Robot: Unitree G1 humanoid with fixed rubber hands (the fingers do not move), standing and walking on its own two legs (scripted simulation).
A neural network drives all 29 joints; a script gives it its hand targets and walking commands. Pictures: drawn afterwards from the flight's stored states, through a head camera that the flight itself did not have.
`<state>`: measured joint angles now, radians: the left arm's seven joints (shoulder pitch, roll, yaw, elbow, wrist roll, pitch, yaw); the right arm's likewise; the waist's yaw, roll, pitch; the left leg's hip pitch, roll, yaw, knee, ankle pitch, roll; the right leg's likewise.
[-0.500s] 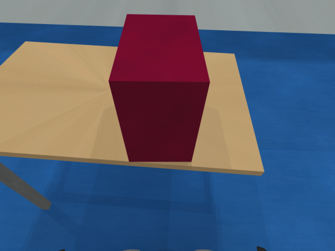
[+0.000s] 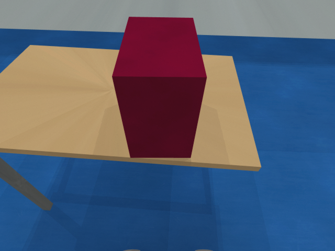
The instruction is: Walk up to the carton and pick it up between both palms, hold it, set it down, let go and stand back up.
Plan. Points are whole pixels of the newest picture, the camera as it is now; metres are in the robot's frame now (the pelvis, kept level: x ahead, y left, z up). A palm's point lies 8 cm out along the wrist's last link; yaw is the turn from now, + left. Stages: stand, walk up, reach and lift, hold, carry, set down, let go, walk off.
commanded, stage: stand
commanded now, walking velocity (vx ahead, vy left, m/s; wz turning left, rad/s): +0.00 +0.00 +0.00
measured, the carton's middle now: (160, 89) +0.51 +0.02 +0.10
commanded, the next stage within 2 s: walk up in 0.72 s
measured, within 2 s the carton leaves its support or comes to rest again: neither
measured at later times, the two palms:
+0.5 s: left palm out of the picture +0.05 +0.29 -0.11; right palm out of the picture +0.06 -0.26 -0.13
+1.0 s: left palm out of the picture +0.05 +0.29 -0.11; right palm out of the picture +0.06 -0.26 -0.13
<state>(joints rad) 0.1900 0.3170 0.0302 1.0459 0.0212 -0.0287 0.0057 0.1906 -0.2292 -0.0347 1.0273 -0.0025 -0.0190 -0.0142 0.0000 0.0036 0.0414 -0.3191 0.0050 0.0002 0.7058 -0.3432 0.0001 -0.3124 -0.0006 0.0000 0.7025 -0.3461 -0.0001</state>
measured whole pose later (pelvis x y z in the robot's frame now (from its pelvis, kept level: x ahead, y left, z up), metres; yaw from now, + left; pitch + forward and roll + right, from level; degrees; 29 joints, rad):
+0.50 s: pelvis +0.00 +0.00 +0.00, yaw +0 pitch -2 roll +0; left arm 0.19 0.32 0.03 1.07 0.01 -0.03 0.01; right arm 0.19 -0.24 -0.03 1.04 0.00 -0.02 -0.01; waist 0.00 0.01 0.04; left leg -0.31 0.01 0.00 0.67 -0.32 0.00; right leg -0.31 0.00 0.00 0.67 -0.33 0.00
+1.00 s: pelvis +0.00 +0.00 +0.00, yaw +0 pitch -2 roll +0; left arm 0.19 0.32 0.03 1.07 0.02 -0.04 0.03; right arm 0.19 -0.25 -0.04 1.01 0.00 0.01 0.01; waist 0.00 0.02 0.05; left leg -0.32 0.00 0.00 0.68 -0.33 0.00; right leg -0.31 0.00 0.00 0.67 -0.33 -0.01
